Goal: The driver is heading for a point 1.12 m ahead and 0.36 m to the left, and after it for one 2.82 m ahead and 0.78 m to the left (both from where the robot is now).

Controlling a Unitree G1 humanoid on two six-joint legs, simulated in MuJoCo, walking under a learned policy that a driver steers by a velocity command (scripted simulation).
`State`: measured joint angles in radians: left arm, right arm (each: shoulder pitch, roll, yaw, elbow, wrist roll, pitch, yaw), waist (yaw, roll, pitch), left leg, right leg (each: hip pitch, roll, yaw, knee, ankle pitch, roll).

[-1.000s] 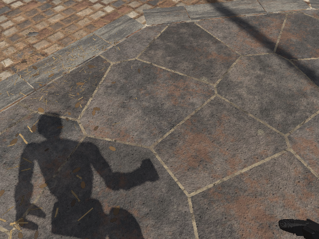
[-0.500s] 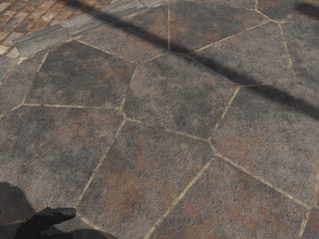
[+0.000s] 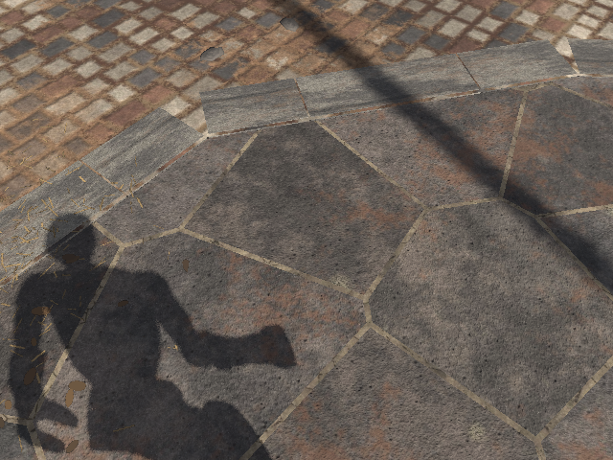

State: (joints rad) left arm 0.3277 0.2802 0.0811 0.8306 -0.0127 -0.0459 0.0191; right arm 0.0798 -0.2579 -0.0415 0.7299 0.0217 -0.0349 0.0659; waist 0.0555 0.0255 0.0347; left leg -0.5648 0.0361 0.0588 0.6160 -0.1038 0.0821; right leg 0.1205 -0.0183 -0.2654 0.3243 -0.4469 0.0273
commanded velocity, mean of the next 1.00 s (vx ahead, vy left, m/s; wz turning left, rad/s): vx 0.50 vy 0.00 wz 0.58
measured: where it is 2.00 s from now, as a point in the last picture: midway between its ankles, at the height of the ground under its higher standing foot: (173, 230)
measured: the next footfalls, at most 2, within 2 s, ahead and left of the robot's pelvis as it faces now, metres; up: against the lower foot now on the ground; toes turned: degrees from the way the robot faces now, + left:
left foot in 0.02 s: +0.18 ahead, +0.09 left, +0.00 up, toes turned +3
right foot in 0.50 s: +0.49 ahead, -0.06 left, +0.00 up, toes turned +22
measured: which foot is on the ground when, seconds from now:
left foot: up 0.00-0.00, down 0.02-0.50, up 0.52-1.00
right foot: down 0.00-0.04, up 0.06-0.48, down 0.50-1.00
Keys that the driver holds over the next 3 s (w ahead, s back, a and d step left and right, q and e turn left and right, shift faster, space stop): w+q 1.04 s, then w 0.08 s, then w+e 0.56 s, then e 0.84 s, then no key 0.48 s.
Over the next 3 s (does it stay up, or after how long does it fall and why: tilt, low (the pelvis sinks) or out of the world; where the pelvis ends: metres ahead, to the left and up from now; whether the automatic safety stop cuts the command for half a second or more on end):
stays up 1.07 0.45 0.02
